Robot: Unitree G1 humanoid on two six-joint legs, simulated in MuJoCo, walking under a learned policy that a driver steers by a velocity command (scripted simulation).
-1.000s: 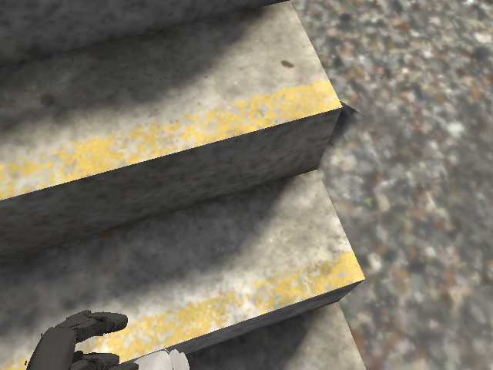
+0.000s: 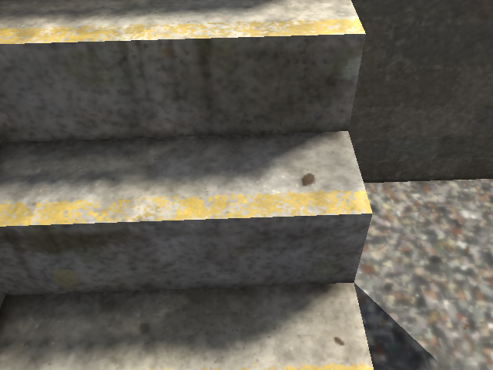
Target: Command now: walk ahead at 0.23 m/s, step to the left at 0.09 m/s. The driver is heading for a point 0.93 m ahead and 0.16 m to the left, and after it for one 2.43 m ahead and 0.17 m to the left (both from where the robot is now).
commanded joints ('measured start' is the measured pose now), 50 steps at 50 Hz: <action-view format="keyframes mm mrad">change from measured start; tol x64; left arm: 1 -26 19 -12 -47 14 -4 -24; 50 145 49 3 47 94 60 4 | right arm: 1 -26 -85 -13 -33 5 9 -4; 50 -89 -59 -17 22 44 -37 55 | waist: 1 59 27 52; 50 122 -232 -195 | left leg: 1 75 257 -153 -123 670 179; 5 314 164 -92 163 1485 34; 8 -446 13 -110 842 -312 -95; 13 -1096 20 -77 2028 -487 -97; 19 -1131 96 -70 1655 -261 -131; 27 -76 145 71 -410 738 -10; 44 250 303 146 66 1361 115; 50 -541 69 -82 1161 -508 -104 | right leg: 1 -10 -46 18 -182 55 -7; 6 372 38 -70 -1173 574 -77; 8 1004 -319 243 -810 1441 -200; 13 536 -371 283 -1032 366 -217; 24 560 -202 3 -815 1849 -218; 29 64 37 200 231 -70 -9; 38 -612 10 174 666 -76 -21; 46 310 15 -50 -1173 447 -85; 50 764 -462 296 -890 1313 -412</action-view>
